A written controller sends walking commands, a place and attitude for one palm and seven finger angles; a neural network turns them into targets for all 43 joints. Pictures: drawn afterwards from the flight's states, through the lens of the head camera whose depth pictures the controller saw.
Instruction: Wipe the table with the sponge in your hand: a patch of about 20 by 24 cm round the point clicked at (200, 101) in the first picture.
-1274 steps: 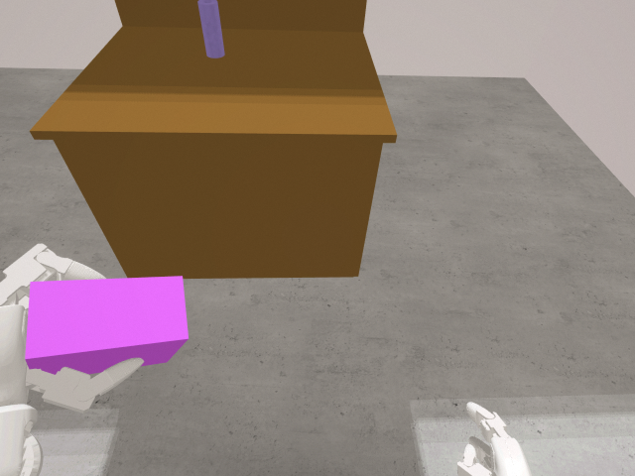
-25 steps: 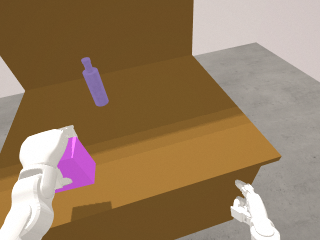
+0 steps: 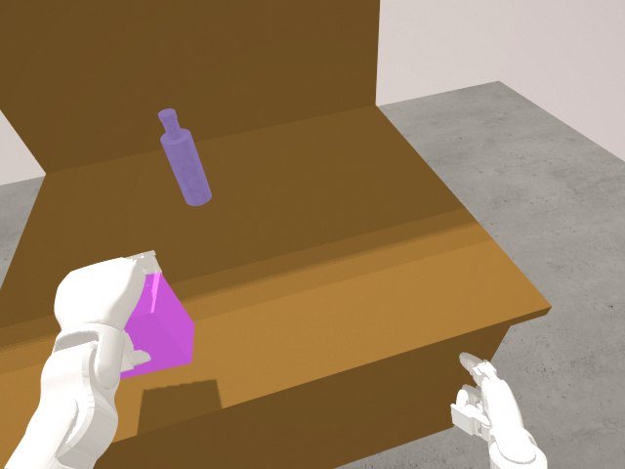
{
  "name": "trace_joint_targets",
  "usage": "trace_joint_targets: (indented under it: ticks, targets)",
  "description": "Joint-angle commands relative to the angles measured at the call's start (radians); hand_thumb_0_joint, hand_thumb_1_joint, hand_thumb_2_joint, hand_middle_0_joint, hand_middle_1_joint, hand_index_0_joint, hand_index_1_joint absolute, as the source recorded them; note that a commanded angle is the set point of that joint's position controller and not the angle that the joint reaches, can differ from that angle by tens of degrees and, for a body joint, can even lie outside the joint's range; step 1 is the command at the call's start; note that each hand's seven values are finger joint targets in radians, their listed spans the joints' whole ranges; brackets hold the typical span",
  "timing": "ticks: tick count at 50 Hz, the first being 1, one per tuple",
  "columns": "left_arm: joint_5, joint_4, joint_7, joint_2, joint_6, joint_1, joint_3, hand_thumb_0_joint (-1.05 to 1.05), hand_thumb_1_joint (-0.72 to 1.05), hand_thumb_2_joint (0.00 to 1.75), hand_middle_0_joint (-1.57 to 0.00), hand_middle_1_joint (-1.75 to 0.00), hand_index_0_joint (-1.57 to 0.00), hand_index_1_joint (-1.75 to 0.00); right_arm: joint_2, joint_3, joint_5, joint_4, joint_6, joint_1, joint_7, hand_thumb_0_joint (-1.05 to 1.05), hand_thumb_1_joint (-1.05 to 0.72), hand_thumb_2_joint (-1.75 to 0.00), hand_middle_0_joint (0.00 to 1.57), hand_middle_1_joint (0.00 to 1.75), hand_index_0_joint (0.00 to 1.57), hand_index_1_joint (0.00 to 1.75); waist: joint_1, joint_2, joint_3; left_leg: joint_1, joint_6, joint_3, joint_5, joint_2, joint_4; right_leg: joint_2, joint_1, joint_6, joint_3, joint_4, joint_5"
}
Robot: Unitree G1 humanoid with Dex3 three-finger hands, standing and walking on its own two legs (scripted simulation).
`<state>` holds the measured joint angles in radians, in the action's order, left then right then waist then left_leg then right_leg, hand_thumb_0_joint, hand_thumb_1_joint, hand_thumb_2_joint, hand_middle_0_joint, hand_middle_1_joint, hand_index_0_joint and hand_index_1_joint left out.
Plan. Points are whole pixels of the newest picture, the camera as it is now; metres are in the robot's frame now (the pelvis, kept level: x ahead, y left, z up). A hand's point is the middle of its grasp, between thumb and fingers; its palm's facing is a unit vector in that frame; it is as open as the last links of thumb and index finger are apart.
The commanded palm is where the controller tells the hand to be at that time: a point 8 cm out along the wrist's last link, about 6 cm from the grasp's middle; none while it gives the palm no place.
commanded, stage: move the sponge above the wiping area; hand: left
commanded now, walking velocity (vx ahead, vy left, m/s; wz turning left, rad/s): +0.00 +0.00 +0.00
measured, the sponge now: (143, 336) +0.23 +0.28 +0.05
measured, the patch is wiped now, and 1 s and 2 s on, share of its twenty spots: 0.00 0.00 0.00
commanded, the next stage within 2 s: lower the sponge onto the table in 1.36 s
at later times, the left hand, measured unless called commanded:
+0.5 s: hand (131, 325) +0.23 +0.28 +0.08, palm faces +0.01 -0.09 -1.00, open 10.2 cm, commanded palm +0.20 +0.27 +0.15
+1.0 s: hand (136, 330) +0.22 +0.27 +0.08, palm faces +0.05 -0.09 -0.99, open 10.2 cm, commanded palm +0.19 +0.26 +0.15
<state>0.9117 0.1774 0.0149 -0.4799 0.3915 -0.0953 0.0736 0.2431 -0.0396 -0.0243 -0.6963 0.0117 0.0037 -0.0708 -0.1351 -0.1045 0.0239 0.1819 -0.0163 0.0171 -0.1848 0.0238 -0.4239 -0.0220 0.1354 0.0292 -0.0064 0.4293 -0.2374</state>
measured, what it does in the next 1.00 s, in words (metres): stands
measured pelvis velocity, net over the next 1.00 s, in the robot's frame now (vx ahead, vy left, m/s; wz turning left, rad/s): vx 0.00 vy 0.00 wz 0.00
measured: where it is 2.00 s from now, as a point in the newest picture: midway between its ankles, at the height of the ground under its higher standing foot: outside the picture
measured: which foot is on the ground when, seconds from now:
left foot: down 0.00-1.00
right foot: down 0.00-1.00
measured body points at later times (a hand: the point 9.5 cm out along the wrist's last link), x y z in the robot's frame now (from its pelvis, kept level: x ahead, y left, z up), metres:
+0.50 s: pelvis +0.00 +0.00 +0.00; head +0.00 -0.04 +0.45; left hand +0.23 +0.28 +0.13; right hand +0.25 -0.20 -0.08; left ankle +0.03 +0.11 -0.74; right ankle +0.00 -0.10 -0.74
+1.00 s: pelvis +0.00 +0.00 +0.00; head -0.01 -0.05 +0.45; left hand +0.22 +0.27 +0.14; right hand +0.26 -0.19 -0.08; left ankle +0.03 +0.11 -0.74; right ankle +0.00 -0.10 -0.74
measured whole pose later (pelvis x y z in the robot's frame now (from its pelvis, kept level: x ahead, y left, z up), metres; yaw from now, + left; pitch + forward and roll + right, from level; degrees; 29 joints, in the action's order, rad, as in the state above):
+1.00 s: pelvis +0.00 +0.00 +0.00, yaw +0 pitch -3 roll +0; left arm 0.93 0.18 -0.04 -0.44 0.41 -0.16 0.10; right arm 0.24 -0.03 -0.03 -0.70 0.00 0.00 -0.05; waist -0.14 -0.11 0.00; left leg 0.18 -0.01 0.02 -0.19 0.02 -0.43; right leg -0.03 0.13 0.04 -0.01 0.43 -0.24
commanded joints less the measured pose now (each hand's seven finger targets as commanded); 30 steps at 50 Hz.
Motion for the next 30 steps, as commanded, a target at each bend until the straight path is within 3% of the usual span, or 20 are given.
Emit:
trace_joint_targets:
  ticks: [1,3,4,5,6,8,9,10,11,13,15,16,18,19,20,21,23,26,27,30]
  targets:
    - [0.03,0.222,-0.058,-0.251,0.009,0.205,-0.199,0.0,0.1,1.3,-1.2,-1.6,-1.2,-1.6,0.097,0.029,-0.004,0.177,0.047,0.237,0.002,0.0,-0.9,-0.9,0.2,0.3,0.2,0.3,-0.016,0.015,-0.216,-0.113,-0.01,0.089,0.173,0.002,0.046,-0.001,-0.004,0.06,0.121,-0.071,0.14]
    - [0.026,0.211,-0.053,-0.195,0.019,0.16,-0.151,0.0,0.1,1.3,-1.2,-1.6,-1.2,-1.6,0.09,0.027,-0.004,0.185,0.044,0.216,0.01,0.0,-0.9,-0.9,0.2,0.3,0.2,0.3,-0.01,0.045,-0.23,-0.11,-0.01,0.081,0.205,0.002,0.039,0.011,-0.01,0.049,0.09,-0.067,0.172]
    - [0.032,0.201,-0.053,-0.219,0.024,0.16,-0.169,0.0,0.1,1.3,-1.2,-1.6,-1.2,-1.6,0.1,0.03,-0.004,0.178,0.038,0.213,0.013,0.0,-0.9,-0.9,0.2,0.3,0.2,0.3,-0.011,0.043,-0.225,-0.109,-0.009,0.082,0.212,0.003,0.036,0.01,-0.005,0.051,0.096,-0.067,0.184]
    - [0.025,0.213,-0.052,-0.197,0.027,0.141,-0.153,0.0,0.1,1.3,-1.2,-1.6,-1.2,-1.6,0.097,0.033,-0.005,0.186,0.034,0.211,0.015,0.0,-0.9,-0.9,0.2,0.3,0.2,0.3,-0.008,0.041,-0.226,-0.104,-0.01,0.079,0.205,0.002,0.037,0.013,-0.011,0.047,0.093,-0.066,0.181]
    - [0.014,0.213,-0.056,-0.24,0.031,0.133,-0.202,0.0,0.1,1.3,-1.2,-1.6,-1.2,-1.6,0.1,0.031,-0.007,0.181,0.036,0.236,0.013,0.0,-0.9,-0.9,0.2,0.3,0.2,0.3,-0.015,0.035,-0.199,-0.098,-0.012,0.082,0.177,0.003,0.036,0.002,-0.003,0.057,0.122,-0.073,0.159]
    - [0.021,0.198,-0.047,-0.186,0.033,0.139,-0.144,0.0,0.1,1.3,-1.2,-1.6,-1.2,-1.6,0.094,0.027,-0.009,0.187,0.034,0.214,0.013,0.0,-0.9,-0.9,0.2,0.3,0.2,0.3,0.001,0.066,-0.203,-0.089,-0.014,0.075,0.183,0.006,0.029,0.012,0.002,0.045,0.097,-0.072,0.168]
    - [0.03,0.185,-0.049,-0.233,0.032,0.162,-0.176,0.0,0.1,1.3,-1.2,-1.6,-1.2,-1.6,0.106,0.029,-0.007,0.178,0.029,0.207,0.01,0.0,-0.9,-0.9,0.2,0.3,0.2,0.3,0.0,0.054,-0.204,-0.093,-0.013,0.078,0.172,0.006,0.031,0.012,0.011,0.046,0.106,-0.076,0.158]
    - [0.027,0.192,-0.048,-0.209,0.028,0.157,-0.155,0.0,0.1,1.3,-1.2,-1.6,-1.2,-1.6,0.101,0.032,-0.008,0.185,0.029,0.207,0.006,0.0,-0.9,-0.9,0.2,0.3,0.2,0.3,0.002,0.048,-0.207,-0.096,-0.016,0.074,0.165,0.008,0.027,0.014,0.009,0.043,0.101,-0.076,0.147]
    - [0.021,0.207,-0.053,-0.247,0.021,0.188,-0.19,0.0,0.1,1.3,-1.2,-1.6,-1.2,-1.6,0.103,0.03,-0.011,0.181,0.036,0.225,0.0,0.0,-0.9,-0.9,0.2,0.3,0.2,0.3,0.002,0.038,-0.191,-0.1,-0.017,0.081,0.141,0.007,0.03,0.002,0.021,0.053,0.125,-0.082,0.12]
    - [0.027,0.188,-0.049,-0.199,0.0,0.207,-0.139,0.0,0.1,1.3,-1.2,-1.6,-1.2,-1.6,0.095,0.028,-0.01,0.183,0.044,0.2,-0.006,0.0,-0.9,-0.9,0.2,0.3,0.2,0.3,0.015,0.052,-0.198,-0.104,-0.018,0.078,0.14,0.009,0.025,0.01,0.034,0.043,0.098,-0.087,0.107]
    - [0.03,0.185,-0.052,-0.199,-0.022,0.22,-0.135,0.0,0.1,1.3,-1.2,-1.6,-1.2,-1.6,0.098,0.035,-0.007,0.178,0.047,0.187,-0.011,0.0,-0.9,-0.9,0.2,0.3,0.2,0.3,0.016,0.029,-0.206,-0.115,-0.019,0.079,0.147,0.009,0.026,0.01,0.034,0.044,0.1,-0.088,0.121]
    - [0.025,0.215,-0.06,-0.232,-0.033,0.226,-0.17,0.0,0.1,1.3,-1.2,-1.6,-1.2,-1.6,0.097,0.035,-0.008,0.179,0.057,0.212,-0.014,0.0,-0.9,-0.9,0.2,0.3,0.2,0.3,0.006,0.014,-0.207,-0.128,-0.021,0.085,0.133,0.008,0.023,0.0,0.035,0.054,0.125,-0.088,0.106]
    - [0.032,0.189,-0.065,-0.193,-0.047,0.203,-0.14,0.0,0.1,1.3,-1.2,-1.6,-1.2,-1.6,0.091,0.037,-0.003,0.177,0.064,0.181,-0.014,0.0,-0.9,-0.9,0.2,0.3,0.2,0.3,0.011,0.033,-0.218,-0.125,-0.019,0.08,0.166,0.007,0.019,0.008,0.029,0.048,0.099,-0.083,0.136]
    - [0.04,0.16,-0.069,-0.228,-0.046,0.191,-0.17,0.0,0.1,1.3,-1.2,-1.6,-1.2,-1.6,0.101,0.037,0.0,0.168,0.058,0.177,-0.013,0.0,-0.9,-0.9,0.2,0.3,0.2,0.3,0.002,0.041,-0.217,-0.119,-0.016,0.084,0.171,0.011,0.021,0.009,0.025,0.049,0.103,-0.086,0.144]
    - [0.037,0.167,-0.073,-0.208,-0.048,0.198,-0.158,0.0,0.1,1.3,-1.2,-1.6,-1.2,-1.6,0.1,0.041,-0.001,0.17,0.055,0.177,-0.013,0.0,-0.9,-0.9,0.2,0.3,0.2,0.3,0.009,0.046,-0.22,-0.115,-0.016,0.075,0.173,0.01,0.019,0.011,0.02,0.045,0.101,-0.083,0.159]
    - [0.033,0.171,-0.081,-0.254,-0.044,0.193,-0.207,0.0,0.1,1.3,-1.2,-1.6,-1.2,-1.6,0.104,0.04,-0.003,0.166,0.058,0.201,-0.014,0.0,-0.9,-0.9,0.2,0.3,0.2,0.3,-0.002,0.028,-0.203,-0.116,-0.018,0.079,0.157,0.01,0.023,0.001,0.021,0.056,0.129,-0.087,0.139]
    - [0.038,0.167,-0.084,-0.193,-0.039,0.189,-0.154,0.0,0.1,1.3,-1.2,-1.6,-1.2,-1.6,0.094,0.037,-0.003,0.173,0.058,0.191,-0.008,0.0,-0.9,-0.9,0.2,0.3,0.2,0.3,0.001,0.017,-0.213,-0.109,-0.013,0.079,0.171,0.008,0.028,0.009,0.02,0.05,0.097,-0.081,0.141]
    - [0.03,0.178,-0.091,-0.226,-0.025,0.173,-0.187,0.0,0.1,1.3,-1.2,-1.6,-1.2,-1.6,0.104,0.04,-0.004,0.172,0.053,0.214,-0.006,0.0,-0.9,-0.9,0.2,0.3,0.2,0.3,-0.009,0.011,-0.216,-0.113,-0.013,0.08,0.165,0.009,0.033,0.001,0.011,0.056,0.121,-0.081,0.141]
    - [0.038,0.172,-0.089,-0.182,-0.018,0.179,-0.146,0.0,0.1,1.3,-1.2,-1.6,-1.2,-1.6,0.096,0.036,-0.003,0.177,0.053,0.205,-0.003,0.0,-0.9,-0.9,0.2,0.3,0.2,0.3,-0.005,0.005,-0.238,-0.112,-0.014,0.075,0.181,0.01,0.031,0.006,0.007,0.053,0.088,-0.073,0.15]
    - [0.041,0.153,-0.085,-0.149,-0.007,0.155,-0.11,0.0,0.1,1.3,-1.2,-1.6,-1.2,-1.6,0.099,0.044,-0.006,0.175,0.047,0.191,0.005,0.0,-0.9,-0.9,0.2,0.3,0.2,0.3,0.005,0.056,-0.219,-0.104,-0.012,0.079,0.186,0.002,0.034,0.007,0.02,0.045,0.085,-0.075,0.16]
